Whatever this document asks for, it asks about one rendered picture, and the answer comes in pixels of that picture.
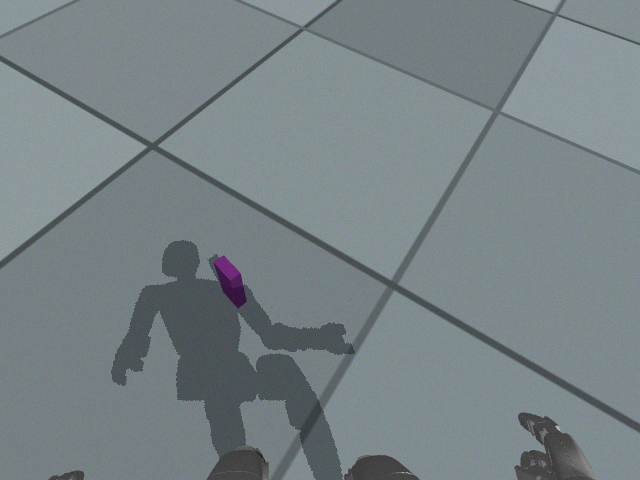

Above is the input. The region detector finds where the carton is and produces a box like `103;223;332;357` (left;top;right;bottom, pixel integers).
214;255;247;308

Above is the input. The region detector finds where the right robot hand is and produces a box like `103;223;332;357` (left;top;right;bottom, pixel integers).
514;413;596;480

